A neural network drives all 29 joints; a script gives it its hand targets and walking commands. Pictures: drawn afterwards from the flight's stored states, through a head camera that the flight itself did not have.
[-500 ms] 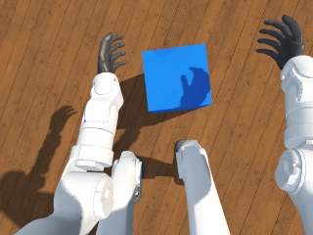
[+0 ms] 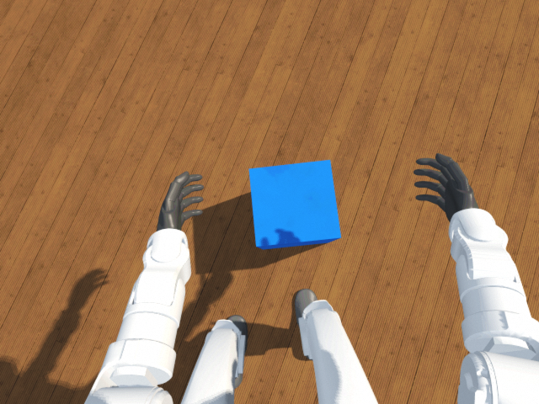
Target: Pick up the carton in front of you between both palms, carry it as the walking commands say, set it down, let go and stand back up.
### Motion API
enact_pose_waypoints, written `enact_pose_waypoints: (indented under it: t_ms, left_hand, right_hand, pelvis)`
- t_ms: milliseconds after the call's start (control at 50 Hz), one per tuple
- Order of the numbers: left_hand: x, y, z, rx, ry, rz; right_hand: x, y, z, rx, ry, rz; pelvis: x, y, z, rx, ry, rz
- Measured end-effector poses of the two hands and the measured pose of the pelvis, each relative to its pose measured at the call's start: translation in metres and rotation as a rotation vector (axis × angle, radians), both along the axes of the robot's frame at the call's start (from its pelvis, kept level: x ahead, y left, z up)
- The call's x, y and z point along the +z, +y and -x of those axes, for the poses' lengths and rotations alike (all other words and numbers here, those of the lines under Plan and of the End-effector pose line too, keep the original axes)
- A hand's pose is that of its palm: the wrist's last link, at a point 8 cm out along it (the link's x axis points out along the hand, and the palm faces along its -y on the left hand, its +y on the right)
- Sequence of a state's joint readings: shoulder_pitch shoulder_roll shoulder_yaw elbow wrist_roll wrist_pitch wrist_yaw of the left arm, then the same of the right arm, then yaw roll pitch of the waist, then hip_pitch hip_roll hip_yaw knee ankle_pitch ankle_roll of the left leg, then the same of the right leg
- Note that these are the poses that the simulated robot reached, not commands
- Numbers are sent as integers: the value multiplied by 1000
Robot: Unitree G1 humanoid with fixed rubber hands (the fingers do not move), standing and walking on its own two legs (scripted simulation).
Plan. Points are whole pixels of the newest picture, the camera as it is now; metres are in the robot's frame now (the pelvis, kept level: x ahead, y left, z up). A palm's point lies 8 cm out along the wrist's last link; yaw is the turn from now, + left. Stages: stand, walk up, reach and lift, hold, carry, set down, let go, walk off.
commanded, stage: let go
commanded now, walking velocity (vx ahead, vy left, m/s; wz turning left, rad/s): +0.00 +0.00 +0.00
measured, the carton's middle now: (292, 209) +0.45 -0.06 -0.56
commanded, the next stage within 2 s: stand in 0.96 s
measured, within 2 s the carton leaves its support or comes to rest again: neither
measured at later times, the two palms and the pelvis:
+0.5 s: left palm (21, 348) +0.24 +0.26 +0.01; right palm (461, 329) +0.22 -0.20 +0.01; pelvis +0.05 +0.04 +0.08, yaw -1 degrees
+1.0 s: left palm out of the picture +0.23 +0.28 +0.02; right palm (460, 333) +0.22 -0.20 +0.01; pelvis +0.07 +0.05 +0.08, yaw -1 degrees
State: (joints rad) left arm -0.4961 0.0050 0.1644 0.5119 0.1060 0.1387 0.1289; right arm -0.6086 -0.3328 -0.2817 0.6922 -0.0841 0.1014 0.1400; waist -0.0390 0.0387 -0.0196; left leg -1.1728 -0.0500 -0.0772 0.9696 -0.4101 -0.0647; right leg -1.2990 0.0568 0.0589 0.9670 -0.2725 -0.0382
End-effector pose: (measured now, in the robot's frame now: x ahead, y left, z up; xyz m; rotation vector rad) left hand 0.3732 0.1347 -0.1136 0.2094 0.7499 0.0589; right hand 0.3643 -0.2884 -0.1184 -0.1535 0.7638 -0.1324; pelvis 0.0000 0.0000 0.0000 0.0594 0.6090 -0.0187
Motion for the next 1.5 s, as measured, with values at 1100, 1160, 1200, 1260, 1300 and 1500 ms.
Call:
enact_pose_waypoints:
  t_ms: [1100, 1160, 1200, 1260, 1300, 1500]
  left_hand:
    - [117, 168, 153, 60, 120, -120]
    - [115, 178, 159, 76, 145, -152]
    - [114, 181, 162, 83, 157, -166]
    - [113, 183, 164, 88, 169, -179]
    - [113, 182, 165, 90, 175, -182]
    - [108, 178, 170, 101, 199, -176]
  right_hand:
    - [127, 60, 146, 12, 68, 121]
    - [124, 46, 149, 3, 86, 151]
    - [123, 39, 151, 0, 99, 163]
    - [120, 33, 154, 0, 118, 173]
    - [117, 31, 157, 1, 131, 175]
    - [110, 26, 169, 12, 185, 178]
  pelvis:
    - [81, 41, -69, 10, -615, 77]
    - [80, 38, -71, 13, -610, 73]
    - [80, 36, -72, 16, -609, 71]
    - [80, 33, -73, 19, -610, 68]
    - [80, 32, -74, 22, -611, 67]
    - [81, 26, -74, 30, -621, 65]
